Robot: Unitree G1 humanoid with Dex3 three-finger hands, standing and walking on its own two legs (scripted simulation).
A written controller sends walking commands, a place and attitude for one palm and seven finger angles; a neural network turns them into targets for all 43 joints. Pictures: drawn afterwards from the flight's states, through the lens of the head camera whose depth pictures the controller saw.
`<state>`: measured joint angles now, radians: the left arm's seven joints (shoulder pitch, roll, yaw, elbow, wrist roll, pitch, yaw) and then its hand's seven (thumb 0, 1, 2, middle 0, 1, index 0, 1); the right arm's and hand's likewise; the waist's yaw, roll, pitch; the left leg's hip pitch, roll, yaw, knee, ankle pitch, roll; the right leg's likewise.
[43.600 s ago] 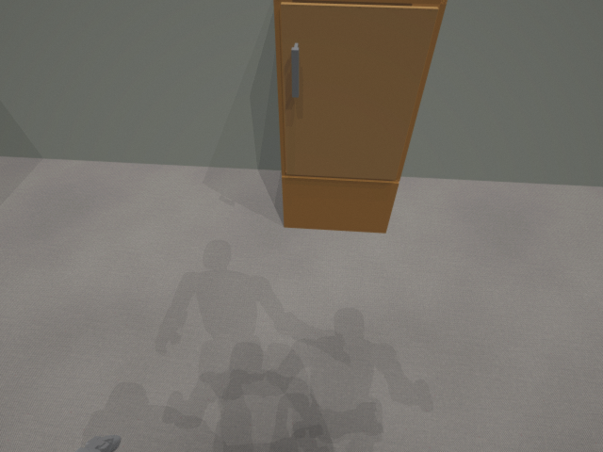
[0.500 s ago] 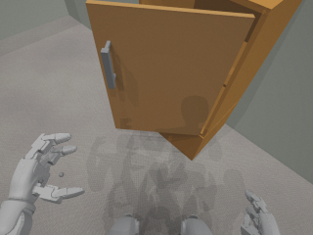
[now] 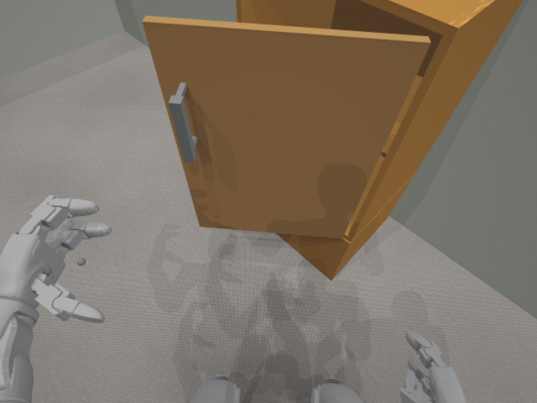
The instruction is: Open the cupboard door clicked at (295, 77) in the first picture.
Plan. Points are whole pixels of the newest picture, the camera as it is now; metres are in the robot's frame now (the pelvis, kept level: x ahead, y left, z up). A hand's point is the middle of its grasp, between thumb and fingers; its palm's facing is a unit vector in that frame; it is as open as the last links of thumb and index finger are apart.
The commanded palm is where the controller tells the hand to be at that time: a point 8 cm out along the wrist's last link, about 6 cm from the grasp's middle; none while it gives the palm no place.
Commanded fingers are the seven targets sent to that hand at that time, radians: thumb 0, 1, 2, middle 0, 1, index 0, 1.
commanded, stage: raise the hand with hooked fingers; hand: left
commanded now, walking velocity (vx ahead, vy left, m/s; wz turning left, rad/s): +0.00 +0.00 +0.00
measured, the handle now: (186, 124) +0.56 +0.19 +0.05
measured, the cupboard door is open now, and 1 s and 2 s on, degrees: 40 40 40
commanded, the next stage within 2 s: move the hooked fingers beside the handle in 0.54 s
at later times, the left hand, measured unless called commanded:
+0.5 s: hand (92, 254) +0.29 +0.26 +0.07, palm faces +0.00 -1.00 -0.03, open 14.0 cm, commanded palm +0.26 +0.31 +0.07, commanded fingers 0.00 -0.50 0.30 -0.30 -1.20 -0.30 -1.20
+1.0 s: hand (101, 223) +0.34 +0.26 +0.07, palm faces -0.02 -1.00 -0.01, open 14.0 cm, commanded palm +0.31 +0.31 +0.07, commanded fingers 0.00 -0.50 0.30 -0.30 -1.20 -0.30 -1.20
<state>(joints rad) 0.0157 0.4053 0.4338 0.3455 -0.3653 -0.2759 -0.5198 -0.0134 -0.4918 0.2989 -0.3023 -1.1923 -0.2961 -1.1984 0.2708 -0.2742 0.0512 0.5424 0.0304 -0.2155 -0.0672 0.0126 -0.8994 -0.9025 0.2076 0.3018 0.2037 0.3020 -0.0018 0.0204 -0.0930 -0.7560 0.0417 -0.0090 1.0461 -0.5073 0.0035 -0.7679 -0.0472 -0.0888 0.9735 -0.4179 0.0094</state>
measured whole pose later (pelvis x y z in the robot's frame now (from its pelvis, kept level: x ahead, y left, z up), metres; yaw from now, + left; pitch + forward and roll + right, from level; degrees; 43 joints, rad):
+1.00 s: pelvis -0.01 -0.01 +0.00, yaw -1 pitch +14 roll -2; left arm -0.25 0.46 0.47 0.63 -0.33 -0.31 -0.56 -0.02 -0.50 0.30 -0.30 -1.20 -0.30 -1.20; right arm 0.28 -0.29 0.04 0.56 0.03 -0.17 -0.08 0.01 -0.90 -0.90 0.21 0.30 0.20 0.30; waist -0.03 0.01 -0.08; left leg -0.78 0.05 0.01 1.03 -0.49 0.00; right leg -0.81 -0.04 -0.07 0.97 -0.40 0.00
